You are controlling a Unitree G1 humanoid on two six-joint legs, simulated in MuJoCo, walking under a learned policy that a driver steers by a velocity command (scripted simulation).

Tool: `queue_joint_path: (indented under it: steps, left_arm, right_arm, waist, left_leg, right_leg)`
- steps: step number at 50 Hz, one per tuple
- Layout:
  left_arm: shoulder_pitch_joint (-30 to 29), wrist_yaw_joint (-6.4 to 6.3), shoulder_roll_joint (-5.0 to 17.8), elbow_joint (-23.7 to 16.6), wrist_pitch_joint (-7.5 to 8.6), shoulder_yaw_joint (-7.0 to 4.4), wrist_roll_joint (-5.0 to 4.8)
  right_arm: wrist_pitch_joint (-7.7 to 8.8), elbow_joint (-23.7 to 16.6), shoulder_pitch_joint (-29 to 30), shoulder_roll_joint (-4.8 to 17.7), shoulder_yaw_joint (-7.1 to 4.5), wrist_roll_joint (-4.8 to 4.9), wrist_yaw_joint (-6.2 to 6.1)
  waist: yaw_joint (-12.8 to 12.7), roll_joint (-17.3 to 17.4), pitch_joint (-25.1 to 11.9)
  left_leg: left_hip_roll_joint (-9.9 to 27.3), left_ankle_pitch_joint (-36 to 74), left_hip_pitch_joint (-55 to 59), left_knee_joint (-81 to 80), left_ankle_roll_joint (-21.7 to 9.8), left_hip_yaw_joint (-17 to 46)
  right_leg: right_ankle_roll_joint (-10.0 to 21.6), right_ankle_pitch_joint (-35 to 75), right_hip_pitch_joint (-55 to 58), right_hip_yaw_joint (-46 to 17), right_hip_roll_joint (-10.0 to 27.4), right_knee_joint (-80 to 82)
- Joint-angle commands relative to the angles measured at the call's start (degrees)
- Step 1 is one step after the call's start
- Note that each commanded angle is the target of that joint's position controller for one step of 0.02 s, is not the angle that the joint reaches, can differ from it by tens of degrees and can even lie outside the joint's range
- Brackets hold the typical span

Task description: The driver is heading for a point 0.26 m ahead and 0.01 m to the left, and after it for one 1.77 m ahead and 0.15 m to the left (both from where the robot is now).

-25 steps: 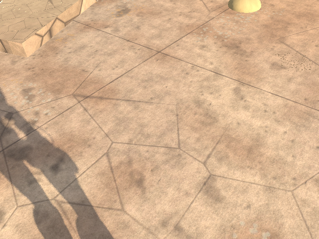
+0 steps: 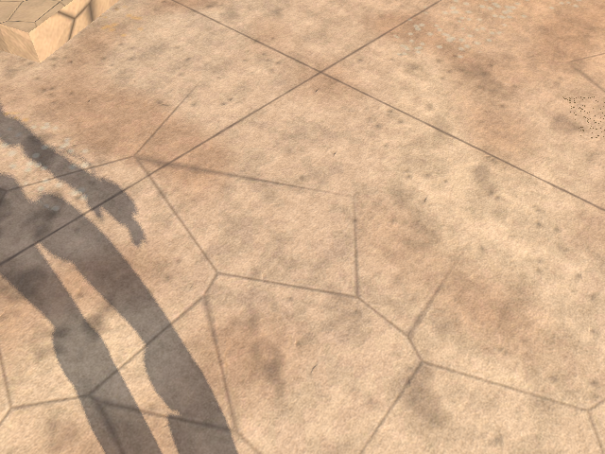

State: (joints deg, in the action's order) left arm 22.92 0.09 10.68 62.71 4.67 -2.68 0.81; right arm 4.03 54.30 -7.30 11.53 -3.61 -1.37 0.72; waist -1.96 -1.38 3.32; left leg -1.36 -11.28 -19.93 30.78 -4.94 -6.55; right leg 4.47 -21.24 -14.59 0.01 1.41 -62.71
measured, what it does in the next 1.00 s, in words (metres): walks ahead: right foot, then left foot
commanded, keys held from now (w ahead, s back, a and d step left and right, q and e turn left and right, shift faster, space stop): w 1.00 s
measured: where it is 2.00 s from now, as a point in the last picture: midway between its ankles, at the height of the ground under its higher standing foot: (311, 220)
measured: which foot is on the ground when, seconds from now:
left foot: down 0.00-0.46, up 0.48-0.98, down 1.00-1.00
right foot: up 0.00-0.44, down 0.46-1.00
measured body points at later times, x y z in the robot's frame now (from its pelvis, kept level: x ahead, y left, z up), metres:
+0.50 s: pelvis +0.27 -0.02 -0.01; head +0.31 -0.03 +0.44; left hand +0.45 +0.21 -0.13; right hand +0.19 -0.25 -0.16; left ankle +0.08 +0.07 -0.68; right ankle +0.38 -0.09 -0.73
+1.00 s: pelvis +0.55 +0.00 +0.00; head +0.58 +0.01 +0.44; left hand +0.45 +0.23 -0.15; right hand +0.75 -0.21 -0.11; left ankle +0.67 +0.09 -0.73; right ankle +0.38 -0.09 -0.73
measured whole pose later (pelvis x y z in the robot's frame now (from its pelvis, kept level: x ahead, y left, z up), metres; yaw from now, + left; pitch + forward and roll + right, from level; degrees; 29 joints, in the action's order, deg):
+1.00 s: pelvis +0.55 +0.00 +0.00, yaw +0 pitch +1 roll -1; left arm 26.8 -0.8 10.1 62.8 5.3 -2.4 1.5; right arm 3.4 50.1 0.0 10.4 -2.2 -1.5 1.2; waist -3.7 0.6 3.2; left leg 1.3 -7.0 -26.8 30.0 -5.7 -5.2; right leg 2.2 -23.0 7.1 4.8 -2.7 -15.9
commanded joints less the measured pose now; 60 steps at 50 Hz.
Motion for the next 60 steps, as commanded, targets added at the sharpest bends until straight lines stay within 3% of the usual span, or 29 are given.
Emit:
queue_joint_path:
  steps: [1, 2, 4, 7, 13, 17, 20, 21, 22, 23, 24, 25, 26, 27, 29, 30, 34, 40, 45, 48, 49, 50, 51, 52, 53, 54, 55, 57, 60]
  left_arm:
    - [-1.09, 0.66, 2.98, -4.18, 0.22, -0.90, 0.99]
    - [0.24, 0.91, 1.99, -3.63, -0.58, -0.78, 1.43]
    - [-0.94, 1.25, 2.00, -4.35, -1.55, -0.95, 1.51]
    - [-8.69, 1.59, 2.64, -7.33, -2.29, -1.00, 1.43]
    - [-22.45, 1.97, 1.88, -12.30, -2.04, -0.04, 0.50]
    - [-26.97, 1.80, 2.75, -14.42, -1.58, -0.04, 0.38]
    - [-23.45, 1.30, 3.89, -14.09, -0.81, -0.65, 0.37]
    - [-17.77, 0.86, 4.81, -12.35, -0.48, -1.23, 0.43]
    - [-7.94, 0.32, 6.08, -9.03, 0.04, -2.04, 0.83]
    - [2.56, -0.35, 10.25, -6.73, 0.49, -3.35, 2.32]
    - [6.38, -0.29, 15.96, -6.35, 0.27, -4.71, 2.90]
    - [1.82, 0.08, 13.43, -6.85, -0.73, -4.28, 0.62]
    - [-5.16, 0.21, 10.38, -7.99, -0.67, -3.31, -0.05]
    - [-8.20, 0.46, 6.92, -8.28, -0.19, -2.38, 0.09]
    - [-8.55, 0.04, 3.36, -6.76, 0.58, -1.20, -0.04]
    - [-7.07, -0.11, 3.14, -5.98, 1.00, -0.99, 0.00]
    - [-2.52, -0.22, 6.28, -4.41, 1.86, -1.31, -0.13]
    - [3.36, -0.19, 6.15, -3.28, 1.64, -0.75, -0.15]
    - [7.39, -0.84, 6.66, -1.51, 1.30, -0.79, 0.50]
    - [5.36, -1.30, 7.89, -1.37, 1.08, -1.17, 0.82]
    - [4.47, -1.31, 8.44, -1.38, 0.95, -1.33, 0.82]
    - [3.37, -1.17, 8.26, -1.61, 0.72, -1.23, 0.54]
    - [2.96, -0.96, 6.59, -3.31, 0.75, -0.60, -0.05]
    - [9.49, -0.24, 1.08, -4.35, 0.72, 0.30, -2.23]
    - [5.51, -0.37, 6.67, -4.04, 0.55, -1.18, -0.71]
    - [0.61, -0.17, 6.79, -5.70, 0.70, -1.43, -0.54]
    - [-1.90, -0.01, 5.76, -6.16, 0.96, -1.22, -0.40]
    - [-1.32, 0.47, 3.88, -5.84, -0.33, -1.14, 1.06]
    - [-2.51, 1.24, 2.74, -6.44, -1.96, -1.08, 1.50]
  right_arm:
    - [0.73, 0.98, -6.92, 3.98, -0.47, 0.64, -0.28]
    - [1.09, 1.59, -7.69, 2.82, -0.01, 0.57, -0.50]
    - [1.81, 3.00, -11.33, 3.45, 0.11, 0.53, -0.84]
    - [2.06, 4.04, -14.93, 4.64, 0.19, 0.59, -0.98]
    - [2.27, 5.45, -20.72, 4.42, 0.81, 0.64, -1.15]
    - [2.00, 7.02, -23.87, 4.92, 0.71, 0.15, -1.71]
    - [1.75, 7.24, -22.23, 6.11, 0.34, -0.29, -2.14]
    - [1.59, 7.30, -21.60, 6.76, 0.15, -0.37, -2.14]
    - [1.33, 7.10, -20.60, 6.84, 0.16, -0.09, -2.01]
    - [1.41, 5.45, -20.15, 5.37, 0.72, 0.56, -1.74]
    - [1.38, 4.31, -26.98, -0.85, 1.79, 2.99, -0.88]
    - [1.27, 4.54, -22.44, 5.19, 0.17, 1.55, -1.04]
    - [1.43, 2.51, -16.84, 5.41, -0.09, 1.22, -0.93]
    - [1.69, 2.02, -14.26, 4.62, 0.03, 0.99, -0.83]
    - [0.31, 2.55, -15.42, 2.48, 0.10, -0.56, -0.41]
    - [-0.43, 2.83, -16.14, 1.47, 0.16, -0.85, -0.08]
    - [-2.01, 0.00, -9.17, 1.87, 0.08, -1.05, 0.62]
    - [-1.82, -4.62, 4.55, 1.75, 0.82, 0.04, 0.96]
    - [-1.20, -7.19, 10.77, 2.70, 0.83, 0.14, 0.83]
    - [-0.42, -6.90, 7.42, 3.73, 0.23, 0.10, 0.46]
    - [-0.06, -5.15, 1.85, 4.50, -0.32, -0.02, 0.09]
    - [0.51, -1.69, -8.08, 5.67, -1.12, -0.45, -0.41]
    - [1.05, 0.70, -18.89, 9.93, -2.42, -1.92, -1.05]
    - [0.86, 1.30, -22.30, 15.71, -3.80, -2.27, -0.87]
    - [-0.01, 0.61, -17.25, 13.27, -3.33, -0.13, -0.45]
    - [0.01, -0.47, -10.81, 9.94, -2.33, 0.38, -0.31]
    - [0.45, -0.66, -8.06, 6.50, -1.37, 0.23, -0.09]
    - [1.17, 0.68, -7.42, 3.02, -0.18, 0.48, -0.51]
    - [2.23, 2.64, -11.89, 4.47, -0.16, 0.76, -0.88]
  waist:
    - [1.39, 4.81, -0.23]
    - [0.41, 5.18, -0.38]
    - [-0.08, 5.04, -0.17]
    - [0.68, 4.37, 2.09]
    - [3.71, 4.48, 3.57]
    - [4.77, 4.72, 4.17]
    - [2.23, 5.49, 1.95]
    - [-0.12, 5.80, -1.07]
    - [-4.22, 4.34, -6.06]
    - [-7.68, 0.83, -12.83]
    - [-4.71, -12.40, -20.53]
    - [-4.15, -3.81, -18.35]
    - [-1.81, -2.20, -9.20]
    - [-0.52, 0.59, -5.18]
    - [3.00, -0.36, -2.22]
    - [3.60, -0.70, -2.24]
    - [3.79, -0.95, 0.39]
    - [0.33, -1.68, 2.48]
    - [-1.40, -2.42, 3.51]
    - [1.23, -3.02, 1.92]
    - [3.65, -3.12, -0.95]
    - [7.85, -1.14, -6.02]
    - [11.40, 3.15, -13.12]
    - [8.50, 17.05, -19.73]
    - [7.51, 8.46, -16.99]
    - [5.28, 5.77, -8.68]
    - [4.13, 2.84, -4.81]
    - [0.98, 4.32, -2.39]
    - [-0.03, 4.38, -1.77]
  left_leg:
    - [15.91, -5.26, 11.32, -22.24, -5.83, 21.41]
    - [14.43, -1.59, 9.90, -22.64, -5.31, 18.20]
    - [13.57, 5.11, 9.97, -23.10, -6.08, 15.25]
    - [13.27, 7.22, 11.85, -25.08, -7.01, 13.18]
    - [11.69, 18.24, 16.45, -24.80, -6.27, 8.71]
    - [13.76, 25.34, 24.26, -22.06, -6.48, 8.25]
    - [14.41, 42.38, 27.25, -14.38, -5.19, 6.59]
    - [13.90, 49.23, 27.08, -7.53, -4.49, 5.90]
    - [11.86, 48.42, 23.57, 3.56, -3.35, 4.06]
    - [9.50, 31.74, 11.57, 19.69, -2.28, 2.64]
    - [-1.85, -12.88, -10.10, 43.11, 0.49, 0.54]
    - [-0.97, -16.35, -15.55, 47.98, -0.53, 9.10]
    - [2.35, -10.86, -17.99, 46.40, -0.93, 9.39]
    - [4.25, -7.11, -16.08, 42.93, -0.90, 9.34]
    - [6.42, -5.08, -10.15, 37.11, 0.06, 9.16]
    - [6.40, -4.85, -8.60, 35.73, 0.58, 8.70]
    - [7.82, 0.53, -13.92, 28.99, 2.66, 6.60]
    - [7.04, 10.62, -16.32, 11.38, 3.93, 3.54]
    - [5.32, 8.57, -17.08, 4.16, 1.87, 2.47]
    - [2.62, 2.37, -9.72, 0.44, -0.83, 1.24]
    - [0.60, 1.19, -2.60, -1.13, -1.96, 0.35]
    - [-0.58, 3.69, 9.54, -4.55, -3.41, -0.21]
    - [9.77, -0.37, 25.26, -5.12, -6.43, 11.11]
    - [26.09, -5.25, 39.62, -12.09, -14.30, 40.07]
    - [23.97, -7.82, 35.20, -15.79, -13.14, 43.31]
    - [22.22, -6.93, 27.27, -16.24, -11.33, 33.63]
    - [19.70, -0.94, 20.58, -18.26, -9.76, 27.69]
    - [15.07, 5.79, 13.12, -20.50, -6.55, 19.23]
    - [13.74, 12.51, 11.76, -22.02, -6.86, 15.00]
  right_leg:
    - [1.04, 6.21, -17.24, -2.04, 4.76, -4.34]
    - [0.50, 6.81, -15.22, -1.65, 4.93, -3.02]
    - [-0.32, 8.19, -16.05, -0.44, 4.79, -1.21]
    - [-1.81, 13.27, -22.46, 0.76, 5.69, 4.43]
    - [-2.60, 22.04, -22.10, 4.00, 3.32, 22.35]
    - [-0.67, 20.00, -22.20, 4.68, 1.92, 27.93]
    - [2.07, 13.41, -14.53, 6.10, -1.18, 31.29]
    - [3.23, 11.77, -7.60, 6.81, -3.17, 32.63]
    - [4.72, 14.12, 4.32, 7.18, -4.18, 36.14]
    - [7.80, 9.95, 19.97, -3.84, 5.90, 36.53]
    - [16.89, 6.25, 36.24, -33.73, 23.78, 42.24]
    - [15.80, 2.43, 31.65, -38.05, 21.51, 47.14]
    - [13.58, 2.88, 23.03, -27.77, 19.57, 48.14]
    - [11.78, 8.68, 15.80, -21.91, 17.11, 50.27]
    - [8.31, 15.90, 7.09, -13.21, 12.52, 52.45]
    - [8.01, 18.37, 5.82, -11.33, 11.78, 52.91]
    - [8.49, 20.62, 5.30, -7.16, 10.41, 56.05]
    - [7.07, 26.44, 10.24, -2.93, 8.52, 56.87]
    - [7.23, 33.23, 19.34, -2.34, 11.03, 53.68]
    - [5.84, 47.60, 21.53, -0.84, 11.87, 46.95]
    - [5.08, 54.78, 21.05, 0.03, 11.24, 40.49]
    - [3.87, 54.68, 17.50, 2.20, 8.83, 29.46]
    - [2.59, 38.17, 5.64, 4.00, 6.13, 13.15]
    - [-0.03, -3.48, -15.09, 5.99, -5.22, -8.38]
    - [1.08, -6.42, -20.21, -2.94, -3.45, -13.25]
    - [1.43, -1.16, -22.41, -3.03, -0.48, -12.46]
    - [1.35, 2.74, -20.85, -2.88, 1.46, -9.31]
    - [0.38, 5.26, -15.79, -2.45, 3.67, -3.93]
    - [-1.20, 7.12, -15.98, -0.81, 3.96, -0.69]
